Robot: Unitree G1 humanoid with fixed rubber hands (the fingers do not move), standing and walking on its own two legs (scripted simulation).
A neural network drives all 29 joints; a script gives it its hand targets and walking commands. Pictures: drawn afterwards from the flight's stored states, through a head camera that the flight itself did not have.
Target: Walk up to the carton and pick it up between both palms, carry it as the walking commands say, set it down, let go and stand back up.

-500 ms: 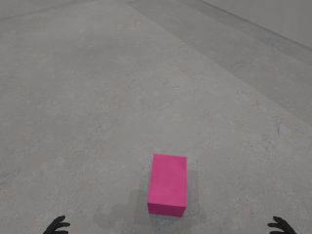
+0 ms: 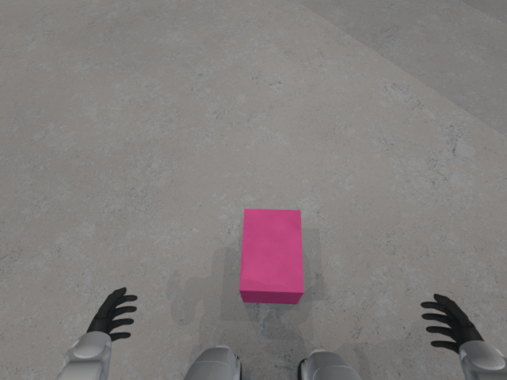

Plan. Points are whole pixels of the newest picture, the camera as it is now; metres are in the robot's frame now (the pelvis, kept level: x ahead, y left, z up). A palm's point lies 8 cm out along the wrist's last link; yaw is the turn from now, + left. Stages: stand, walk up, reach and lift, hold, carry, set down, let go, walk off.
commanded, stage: reach and lift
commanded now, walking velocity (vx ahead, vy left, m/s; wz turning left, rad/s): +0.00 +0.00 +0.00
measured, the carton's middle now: (271, 257) +0.47 +0.00 -0.65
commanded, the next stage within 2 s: none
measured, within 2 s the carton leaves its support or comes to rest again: neither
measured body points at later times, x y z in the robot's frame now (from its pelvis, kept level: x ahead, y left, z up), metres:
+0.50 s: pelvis -0.03 -0.02 -0.05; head +0.14 -0.01 +0.36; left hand +0.28 +0.25 -0.15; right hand +0.31 -0.26 -0.15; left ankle +0.01 +0.13 -0.72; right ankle +0.01 -0.14 -0.72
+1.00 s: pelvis -0.06 +0.00 -0.09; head +0.23 +0.00 +0.25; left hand +0.43 +0.20 -0.20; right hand +0.44 -0.22 -0.20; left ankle +0.01 +0.13 -0.72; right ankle +0.01 -0.14 -0.72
